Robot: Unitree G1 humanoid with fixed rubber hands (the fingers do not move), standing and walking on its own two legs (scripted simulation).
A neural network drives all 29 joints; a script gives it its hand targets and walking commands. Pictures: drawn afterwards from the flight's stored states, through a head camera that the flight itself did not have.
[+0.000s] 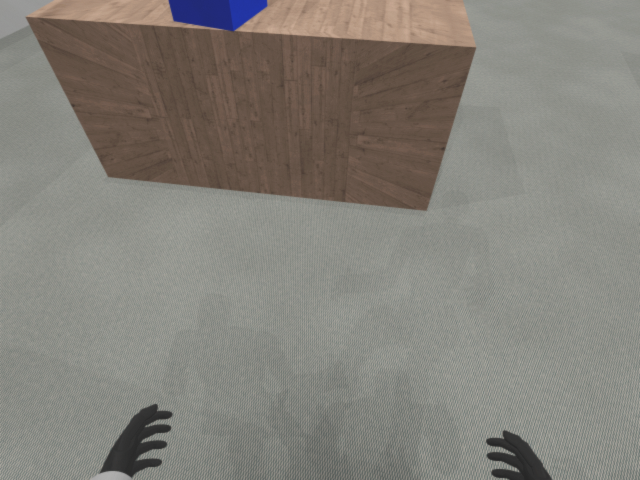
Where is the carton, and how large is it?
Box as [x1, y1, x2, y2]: [169, 0, 266, 30]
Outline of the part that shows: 169,0 174,20 229,30 234,30 266,6 266,0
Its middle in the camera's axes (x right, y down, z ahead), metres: -0.35 -0.93 +1.29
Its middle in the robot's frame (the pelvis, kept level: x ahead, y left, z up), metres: +1.59 +0.39 +0.10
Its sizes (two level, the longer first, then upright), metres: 0.258 0.236 0.272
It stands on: a pedestal, 0.72 m high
